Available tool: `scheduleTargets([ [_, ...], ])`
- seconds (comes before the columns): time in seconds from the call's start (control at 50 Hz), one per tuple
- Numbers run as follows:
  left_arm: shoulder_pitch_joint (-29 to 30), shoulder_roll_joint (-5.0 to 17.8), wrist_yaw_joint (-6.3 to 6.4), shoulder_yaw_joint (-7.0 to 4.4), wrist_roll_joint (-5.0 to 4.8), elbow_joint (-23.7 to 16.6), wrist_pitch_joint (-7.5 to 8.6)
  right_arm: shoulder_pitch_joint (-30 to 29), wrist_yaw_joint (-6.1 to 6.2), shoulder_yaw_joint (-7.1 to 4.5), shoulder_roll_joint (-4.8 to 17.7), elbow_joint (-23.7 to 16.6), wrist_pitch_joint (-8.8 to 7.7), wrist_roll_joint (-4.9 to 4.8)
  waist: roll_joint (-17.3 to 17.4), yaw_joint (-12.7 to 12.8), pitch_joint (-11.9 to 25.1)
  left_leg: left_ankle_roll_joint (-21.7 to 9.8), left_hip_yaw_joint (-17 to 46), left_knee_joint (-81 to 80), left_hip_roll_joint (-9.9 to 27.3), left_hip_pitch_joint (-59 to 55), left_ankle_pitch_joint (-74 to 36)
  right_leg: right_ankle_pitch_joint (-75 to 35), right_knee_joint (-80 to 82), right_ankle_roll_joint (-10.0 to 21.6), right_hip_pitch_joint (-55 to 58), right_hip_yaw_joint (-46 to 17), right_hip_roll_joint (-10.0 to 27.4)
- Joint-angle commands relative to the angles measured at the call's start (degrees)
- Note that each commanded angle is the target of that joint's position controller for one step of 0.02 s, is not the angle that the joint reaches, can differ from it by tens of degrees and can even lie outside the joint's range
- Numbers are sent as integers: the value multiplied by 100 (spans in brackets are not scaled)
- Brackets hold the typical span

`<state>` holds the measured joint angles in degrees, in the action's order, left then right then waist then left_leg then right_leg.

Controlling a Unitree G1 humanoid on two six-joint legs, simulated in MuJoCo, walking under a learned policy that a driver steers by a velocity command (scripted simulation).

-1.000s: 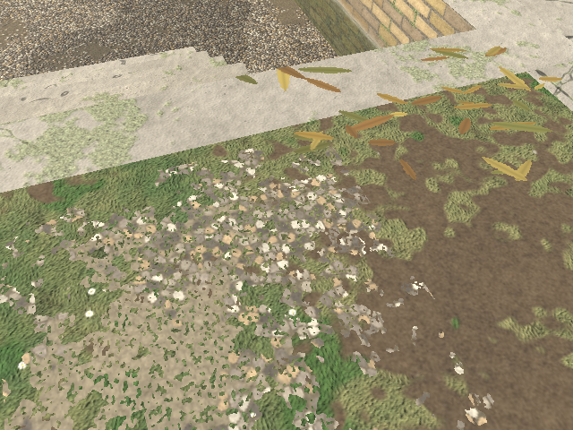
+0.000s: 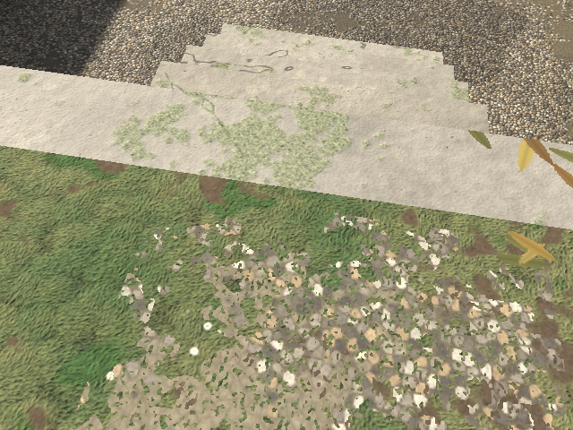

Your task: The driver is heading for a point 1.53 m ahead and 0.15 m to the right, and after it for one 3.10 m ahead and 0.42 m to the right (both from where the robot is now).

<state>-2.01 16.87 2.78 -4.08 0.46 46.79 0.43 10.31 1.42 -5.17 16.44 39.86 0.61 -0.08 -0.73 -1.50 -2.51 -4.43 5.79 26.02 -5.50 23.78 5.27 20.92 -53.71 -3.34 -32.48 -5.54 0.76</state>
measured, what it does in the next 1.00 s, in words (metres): steps on the spot: right foot, then left foot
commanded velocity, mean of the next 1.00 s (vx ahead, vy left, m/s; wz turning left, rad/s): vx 0.01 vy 0.00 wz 0.14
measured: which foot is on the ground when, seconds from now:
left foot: down 0.00-0.20, up 0.22-0.46, down 0.48-1.00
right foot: up 0.00-0.18, down 0.20-1.00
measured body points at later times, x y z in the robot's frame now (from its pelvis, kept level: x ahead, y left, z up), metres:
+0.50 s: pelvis +0.03 -0.04 +0.00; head +0.05 -0.04 +0.45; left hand +0.11 +0.24 -0.12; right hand +0.20 -0.29 -0.11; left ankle +0.00 +0.10 -0.74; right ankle +0.05 -0.17 -0.74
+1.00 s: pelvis +0.02 -0.02 +0.00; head +0.03 -0.01 +0.45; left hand +0.06 +0.26 -0.14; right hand +0.15 -0.25 -0.13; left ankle +0.00 +0.10 -0.74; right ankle +0.05 -0.17 -0.74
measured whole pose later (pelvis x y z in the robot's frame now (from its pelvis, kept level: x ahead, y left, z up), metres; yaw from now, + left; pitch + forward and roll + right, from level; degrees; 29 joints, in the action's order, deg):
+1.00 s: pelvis +0.02 -0.02 +0.00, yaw +6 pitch -2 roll +0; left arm -10.8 14.6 1.7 -2.3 0.3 57.3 0.0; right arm 12.2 1.2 -1.8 12.6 49.7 -0.2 0.5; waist 0.0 1.3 -2.3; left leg -0.2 3.0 30.6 -1.2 11.3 17.6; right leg 15.4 -29.6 -3.0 -12.5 -1.7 2.3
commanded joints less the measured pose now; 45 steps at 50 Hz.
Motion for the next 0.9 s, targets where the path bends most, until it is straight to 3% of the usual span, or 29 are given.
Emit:
scheduleTargets([
  [0.02, -310, 443, 7, -98, -25, -217, 11, -199, 87, -240, 932, -501, -12, -5, 779, 148, 1065, -840, 1701, -829, 1342, -865, 505, -286, 429, -80, 264, 6, -62],
  [0.12, -375, 471, -99, -72, -54, -264, 93, -116, 59, -136, 778, -513, 68, 68, 984, 23, 993, -783, 1897, -625, 1371, -855, 442, -149, 1244, 10, 887, 170, -46],
  [0.18, -759, 443, -219, -65, -10, -170, 171, -64, 64, -38, 650, -477, 127, 1, 851, 257, 914, -453, 1751, -225, 1107, -686, 283, -1064, 2879, 307, 1877, 347, -29],
  [0.2, -855, 748, -230, -115, 113, -195, 178, 132, 70, 8, 505, -456, 117, 22, 325, 178, 869, -139, 1402, 311, 773, -307, 766, -1406, 3242, 567, 2287, -272, 667],
  [0.22, -636, 1197, -199, -191, 191, -260, 144, 393, 43, 26, 378, -518, 65, 27, -1016, -214, 689, 198, 397, 1150, -91, 361, 1977, -2382, 3455, 1209, 2395, -1333, 1597],
  [0.24, -615, 905, -192, -129, 274, -300, 149, 11, 32, -60, 712, -626, -12, 75, -1450, 72, 624, 430, 201, 1940, -24, 429, 2727, -2494, 3717, 1890, 1910, -2078, 2180],
  [0.26, -511, 800, -169, -102, 218, -373, 177, -164, 27, -157, 976, -602, -29, 34, -1102, 164, 564, 535, 299, 2694, 73, 482, 2693, -2491, 3679, 1941, 1945, -1931, 2035],
  [0.3, -401, 773, -130, -100, 24, -376, 186, 3, 46, -164, 789, -402, 59, 16, -743, 103, 531, 731, 294, 3348, 126, 704, 2415, -2781, 3446, 1622, 2229, -1292, 1612],
  [0.32, -383, 674, -126, -64, -20, -352, 179, 73, 45, -116, 607, -347, 100, 22, -677, 74, 520, 805, 311, 3366, 209, 662, 2283, -3056, 3357, 1550, 2296, -1084, 1501],
  [0.36, -371, 546, -151, -23, -24, -291, 109, 69, 17, 20, 242, -307, 114, 3, -766, 59, 556, 892, -106, 2486, 358, 237, 2094, -3263, 3250, 1371, 2311, -531, 1104],
  [0.4, -587, 556, -168, -23, -7, -202, 38, -216, -8, 112, 75, -343, 87, -24, -1028, 285, 649, 906, -379, 1464, 431, -309, 1962, -3428, 3137, 1353, 2407, -384, 986],
  [0.44, -676, 652, -184, -26, -61, -143, 1, -88, -15, 68, 205, -239, 90, -78, -1058, 225, 674, 828, -536, 263, 395, -852, 1181, -3340, 2992, 1341, 2455, -433, 983],
  [0.48, -910, 586, -212, 18, -101, -53, 63, 8, 0, 32, 429, -158, 102, -9, -813, 218, 665, 590, -291, -691, 559, -1700, -22, -2735, 2994, 991, 2122, -472, 906],
  [0.5, -955, 484, -257, 69, 11, -68, 147, 78, 48, -12, 726, -196, 115, 45, -301, 298, 848, 421, 166, -380, 1045, -2258, -1245, -2217, 2803, 702, 1740, -276, 729],
  [0.52, -1198, 365, -315, 91, 62, -32, 228, 11, 42, -58, 907, -91, 135, 57, 532, 584, 908, 135, 224, 51, 1162, -2126, -1171, -1424, 2887, 431, 1677, 198, 292],
  [0.54, -886, 434, -317, 103, 85, 15, 239, -36, -24, 2, 556, -109, 119, 73, 487, 322, 846, 60, 197, -33, 1041, -1682, -385, -1108, 2779, 220, 1978, 374, 191],
  [0.56, -654, 480, -314, 88, 58, 7, 218, -49, -60, 56, 396, -67, 89, 118, 398, 259, 633, 110, 196, -131, 976, -1450, 13, -1067, 2717, 156, 1971, 415, 159],
  [0.64, -671, 416, -210, 96, 29, 106, 76, -9, -52, 94, 403, 73, -54, 103, 514, 300, 250, 247, 143, -206, 885, -989, 213, -1236, 2647, 211, 2025, 402, 177],
  [0.9, -801, 389, -105, 69, -9, 699, 22, 138, -7, 175, 299, 555, -148, 63, 157, 274, 186, 252, 51, -205, 767, -1005, 321, -1322, 2728, 109, 2146, 409, 168],
])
